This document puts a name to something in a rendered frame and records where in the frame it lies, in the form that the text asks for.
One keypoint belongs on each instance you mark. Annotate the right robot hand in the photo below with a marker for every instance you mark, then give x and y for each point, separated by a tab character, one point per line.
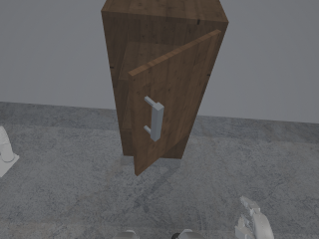
258	224

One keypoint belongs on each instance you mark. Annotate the handle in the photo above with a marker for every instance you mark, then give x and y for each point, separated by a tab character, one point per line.
157	116

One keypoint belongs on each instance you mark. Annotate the cupboard door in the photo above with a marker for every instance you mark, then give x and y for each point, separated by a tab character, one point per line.
174	80

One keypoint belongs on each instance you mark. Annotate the right robot shin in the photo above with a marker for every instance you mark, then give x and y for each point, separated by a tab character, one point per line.
185	230

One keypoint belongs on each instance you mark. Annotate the left robot hand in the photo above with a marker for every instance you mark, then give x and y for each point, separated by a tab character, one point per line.
7	157

